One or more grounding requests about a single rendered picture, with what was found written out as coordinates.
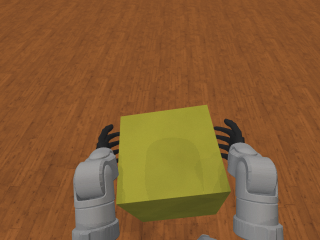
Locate left robot forearm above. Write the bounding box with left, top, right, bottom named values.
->
left=72, top=147, right=120, bottom=240

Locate carton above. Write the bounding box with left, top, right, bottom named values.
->
left=116, top=105, right=231, bottom=222

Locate right robot forearm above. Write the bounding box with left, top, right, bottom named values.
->
left=227, top=142, right=284, bottom=240

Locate left robot hand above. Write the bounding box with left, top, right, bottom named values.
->
left=96, top=124, right=120, bottom=163

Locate right robot hand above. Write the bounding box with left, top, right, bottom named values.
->
left=214, top=118, right=245, bottom=160

